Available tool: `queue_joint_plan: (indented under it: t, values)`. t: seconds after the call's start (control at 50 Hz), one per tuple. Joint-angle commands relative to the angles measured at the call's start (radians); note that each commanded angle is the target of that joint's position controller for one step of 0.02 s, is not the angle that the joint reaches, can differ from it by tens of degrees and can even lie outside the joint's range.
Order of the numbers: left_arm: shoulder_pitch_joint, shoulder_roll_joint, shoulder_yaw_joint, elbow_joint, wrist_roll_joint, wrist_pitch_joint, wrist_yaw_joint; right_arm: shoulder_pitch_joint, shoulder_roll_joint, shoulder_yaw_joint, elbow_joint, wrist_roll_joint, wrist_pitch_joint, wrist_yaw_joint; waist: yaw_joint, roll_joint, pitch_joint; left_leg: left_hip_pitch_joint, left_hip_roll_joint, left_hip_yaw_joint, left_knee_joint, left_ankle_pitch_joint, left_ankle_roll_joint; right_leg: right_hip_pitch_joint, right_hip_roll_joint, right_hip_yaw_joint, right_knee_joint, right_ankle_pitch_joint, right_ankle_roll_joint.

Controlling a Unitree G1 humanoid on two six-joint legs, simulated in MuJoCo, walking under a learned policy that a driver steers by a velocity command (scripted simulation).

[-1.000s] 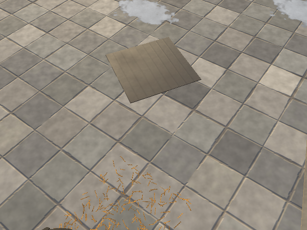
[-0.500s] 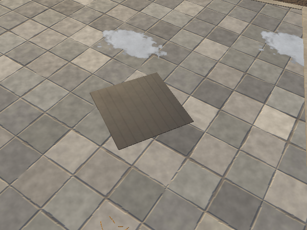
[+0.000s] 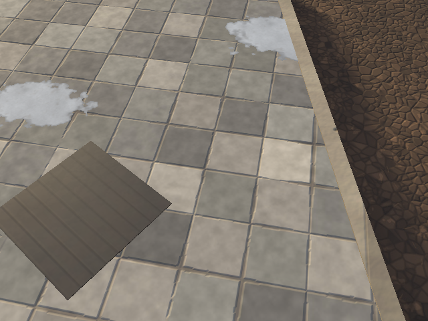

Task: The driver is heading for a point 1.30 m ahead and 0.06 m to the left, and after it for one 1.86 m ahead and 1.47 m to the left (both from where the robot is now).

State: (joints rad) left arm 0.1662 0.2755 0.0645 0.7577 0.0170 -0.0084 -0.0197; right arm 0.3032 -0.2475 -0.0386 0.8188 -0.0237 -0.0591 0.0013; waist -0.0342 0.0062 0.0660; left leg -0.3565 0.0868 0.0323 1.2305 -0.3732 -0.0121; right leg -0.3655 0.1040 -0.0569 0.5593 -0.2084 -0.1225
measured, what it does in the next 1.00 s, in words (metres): walks ahead: left foot, then right foot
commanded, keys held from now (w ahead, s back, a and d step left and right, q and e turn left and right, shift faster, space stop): w+e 0.30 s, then w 0.46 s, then w+q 0.24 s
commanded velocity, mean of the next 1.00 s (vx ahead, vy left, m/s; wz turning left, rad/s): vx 0.50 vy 0.00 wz -0.26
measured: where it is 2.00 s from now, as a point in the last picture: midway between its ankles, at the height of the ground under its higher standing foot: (232, 163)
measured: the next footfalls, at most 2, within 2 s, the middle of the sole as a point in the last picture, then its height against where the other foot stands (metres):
left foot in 0.42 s outside the picture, level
right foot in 0.92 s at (275, 268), level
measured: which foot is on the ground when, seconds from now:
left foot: up 0.00-0.40, down 0.42-0.92, up 0.94-1.00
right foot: down 0.00-0.42, up 0.44-0.90, down 0.92-1.00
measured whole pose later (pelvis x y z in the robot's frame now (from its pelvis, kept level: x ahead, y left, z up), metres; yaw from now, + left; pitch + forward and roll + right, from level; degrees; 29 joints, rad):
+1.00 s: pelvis +0.52 -0.07 +0.00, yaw -12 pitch +1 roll +1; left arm 0.08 0.23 0.01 0.74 0.04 -0.07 -0.01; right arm 0.43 -0.24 -0.04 0.93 0.00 -0.05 0.01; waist -0.07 0.01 0.04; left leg -0.21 -0.02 -0.02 0.93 -0.45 0.07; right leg -0.39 0.00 -0.07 0.56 -0.18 -0.06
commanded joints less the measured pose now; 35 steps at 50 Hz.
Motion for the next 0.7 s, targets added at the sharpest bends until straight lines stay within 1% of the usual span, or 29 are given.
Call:
queue_joint_plan:
  t: [0.02,0.04,0.06,0.08,0.12,0.16,0.24,0.28,0.3,0.32,0.34,0.36,0.38,0.4,0.42,0.44,0.46,0.48,0.5,0.52,0.54,0.56,0.58,0.6,0.64,0.7]
  values:
    - [0.074,0.117,0.032,-0.03,-0.017,-0.02,0.017,0.034,-0.114,-0.022,-0.079,-0.026,0.003,0.004,0.002,-0.016,-0.085,-0.221,0.046,-0.061,-0.049,0.049,-0.014,0.232,-0.26,0.35,-0.305,0.342,-0.159]
    - [0.084,0.117,0.031,-0.029,-0.018,-0.031,0.013,0.037,-0.108,-0.022,-0.082,-0.03,0.018,0.008,-0.004,-0.022,-0.097,-0.202,0.039,-0.052,-0.068,0.048,-0.024,0.209,-0.245,0.337,-0.307,0.39,-0.165]
    - [0.099,0.125,0.033,-0.023,-0.018,-0.039,0.01,0.028,-0.098,-0.021,-0.087,-0.029,0.029,0.011,-0.007,-0.021,-0.098,-0.203,0.036,-0.044,-0.099,0.065,-0.031,0.193,-0.23,0.32,-0.315,0.398,-0.166]
    - [0.115,0.136,0.037,-0.018,-0.018,-0.043,0.009,0.003,-0.089,-0.019,-0.096,-0.027,0.035,0.013,-0.003,-0.025,-0.09,-0.217,0.033,-0.038,-0.135,0.095,-0.037,0.179,-0.219,0.315,-0.328,0.37,-0.163]
    - [0.159,0.147,0.039,-0.008,-0.016,-0.045,0.01,-0.087,-0.085,-0.017,-0.125,-0.025,0.038,0.015,0.025,-0.038,-0.056,-0.273,0.032,-0.033,-0.219,0.173,-0.047,0.18,-0.208,0.329,-0.353,0.308,-0.152]
    - [0.203,0.144,0.039,0.001,-0.017,-0.044,0.01,-0.175,-0.087,-0.015,-0.151,-0.023,0.038,0.015,0.058,-0.051,-0.033,-0.319,0.025,-0.039,-0.323,0.247,-0.052,0.213,-0.202,0.347,-0.356,0.276,-0.136]
    - [0.276,0.155,0.042,0.015,-0.013,-0.044,0.016,-0.305,-0.082,-0.005,-0.19,-0.014,0.029,0.022,0.11,-0.063,-0.031,-0.335,-0.015,-0.046,-0.49,0.333,-0.046,0.305,-0.207,0.378,-0.312,0.33,-0.12]
    - [0.302,0.162,0.043,0.018,-0.007,-0.042,0.021,-0.355,-0.087,-0.001,-0.211,-0.009,0.02,0.025,0.127,-0.067,-0.029,-0.319,-0.039,-0.045,-0.551,0.33,-0.038,0.341,-0.217,0.399,-0.274,0.395,-0.117]
    - [0.306,0.167,0.044,0.017,-0.004,-0.041,0.024,-0.366,-0.092,-0.001,-0.22,-0.006,0.016,0.025,0.127,-0.072,-0.028,-0.297,-0.05,-0.048,-0.58,0.319,-0.031,0.351,-0.224,0.414,-0.254,0.421,-0.111]
    - [0.298,0.171,0.044,0.015,-0.003,-0.041,0.028,-0.354,-0.097,-0.001,-0.22,-0.004,0.012,0.025,0.116,-0.078,-0.03,-0.257,-0.056,-0.051,-0.615,0.309,-0.019,0.358,-0.233,0.42,-0.241,0.438,-0.098]
    - [0.28,0.174,0.043,0.012,-0.002,-0.043,0.031,-0.32,-0.105,-0.004,-0.212,-0.004,0.008,0.024,0.097,-0.085,-0.033,-0.183,-0.064,-0.05,-0.654,0.293,-0.003,0.342,-0.239,0.424,-0.228,0.452,-0.08]
    - [0.258,0.177,0.042,0.01,-0.002,-0.045,0.032,-0.265,-0.115,-0.009,-0.195,-0.004,0.004,0.02,0.07,-0.091,-0.042,-0.078,-0.081,-0.04,-0.683,0.264,0.016,0.314,-0.24,0.422,-0.201,0.501,-0.06]
    - [0.246,0.182,0.041,0.013,-0.002,-0.05,0.03,-0.175,-0.133,-0.019,-0.165,-0.006,-0.002,0.011,0.03,-0.082,-0.076,0.053,-0.111,-0.02,-0.711,0.231,0.036,0.298,-0.222,0.408,-0.116,0.606,-0.042]
    - [0.245,0.168,0.034,0.022,-0.007,-0.055,0.024,-0.051,-0.155,-0.03,-0.13,-0.014,-0.014,0.0,-0.033,-0.032,-0.141,0.224,-0.095,-0.027,-0.772,0.246,0.065,0.265,-0.162,0.352,0.06,0.622,-0.019]
    - [0.254,0.107,0.015,0.0,-0.011,-0.064,0.018,0.105,-0.217,-0.044,-0.12,-0.032,-0.022,-0.016,-0.092,0.058,-0.279,0.439,0.109,-0.247,-0.801,0.066,0.119,0.151,-0.108,0.289,0.329,0.386,0.006]
    - [0.394,0.038,0.005,-0.011,-0.034,-0.062,0.017,0.132,-0.319,-0.068,-0.103,-0.04,-0.013,-0.017,-0.017,0.299,-0.355,0.63,0.341,-0.731,-0.923,0.001,0.25,-0.144,0.07,0.184,0.596,-0.287,0.048]
    - [0.367,0.115,0.01,0.018,0.004,-0.052,0.025,0.077,-0.241,-0.06,-0.101,-0.011,-0.001,-0.006,-0.001,0.16,-0.26,0.533,0.326,-0.817,-0.967,-0.137,0.261,-0.251,-0.001,0.209,0.684,-0.287,0.036]
    - [0.276,0.123,0.014,0.013,0.01,-0.049,0.017,0.0,-0.159,-0.041,-0.113,-0.002,-0.001,0.0,0.008,0.052,-0.129,0.399,0.277,-0.652,-0.981,-0.132,0.242,-0.251,-0.039,0.213,0.678,-0.192,0.037]
    - [0.218,0.109,0.008,0.002,0.011,-0.05,0.009,-0.039,-0.118,-0.029,-0.107,-0.004,-0.004,0.004,0.015,0.017,-0.075,0.314,0.223,-0.518,-0.997,-0.016,0.218,-0.234,-0.068,0.202,0.632,-0.139,0.041]
    - [0.195,0.1,0.006,-0.004,0.015,-0.045,0.002,-0.042,-0.104,-0.024,-0.094,-0.005,-0.009,0.003,0.027,0.052,-0.054,0.27,0.177,-0.417,-1.01,0.099,0.194,-0.214,-0.09,0.19,0.589,-0.12,0.046]
    - [0.2,0.092,0.003,0.0,0.022,-0.036,-0.005,-0.036,-0.096,-0.02,-0.077,-0.001,-0.016,0.002,0.04,0.087,-0.051,0.239,0.14,-0.344,-1.023,0.191,0.179,-0.184,-0.101,0.18,0.561,-0.11,0.056]
    - [0.209,0.084,0.0,0.007,0.025,-0.029,-0.009,-0.016,-0.1,-0.021,-0.061,0.003,-0.026,0.006,0.045,0.101,-0.062,0.233,0.13,-0.306,-1.024,0.29,0.181,-0.166,-0.097,0.169,0.552,-0.102,0.063]
    - [0.207,0.079,-0.002,0.007,0.026,-0.026,-0.012,0.006,-0.105,-0.022,-0.046,0.008,-0.036,0.009,0.049,0.098,-0.07,0.239,0.127,-0.279,-1.027,0.363,0.19,-0.171,-0.097,0.162,0.544,-0.097,0.068]
    - [0.191,0.075,-0.004,0.004,0.026,-0.023,-0.014,0.021,-0.111,-0.024,-0.033,0.013,-0.043,0.012,0.052,0.095,-0.067,0.244,0.126,-0.255,-1.038,0.398,0.2,-0.193,-0.102,0.152,0.532,-0.083,0.074]
    - [0.114,0.066,-0.012,-0.017,0.029,-0.021,-0.019,0.044,-0.117,-0.026,-0.012,0.017,-0.046,0.014,0.046,0.087,-0.043,0.255,0.125,-0.217,-1.076,0.403,0.212,-0.259,-0.135,0.121,0.476,-0.025,0.089]
    - [-0.025,0.04,-0.03,-0.055,0.026,-0.025,-0.026,0.082,-0.107,-0.023,0.018,0.018,-0.039,0.015,0.018,0.08,-0.013,0.258,0.09,-0.147,-1.105,0.432,0.205,-0.284,-0.17,0.062,0.313,0.081,0.11]
Keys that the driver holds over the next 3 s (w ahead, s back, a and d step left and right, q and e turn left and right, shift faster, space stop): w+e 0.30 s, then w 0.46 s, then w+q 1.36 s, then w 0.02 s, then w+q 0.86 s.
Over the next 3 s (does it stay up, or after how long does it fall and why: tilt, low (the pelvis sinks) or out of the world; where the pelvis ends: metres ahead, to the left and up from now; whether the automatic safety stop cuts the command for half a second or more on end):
stays up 1.46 0.27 0.01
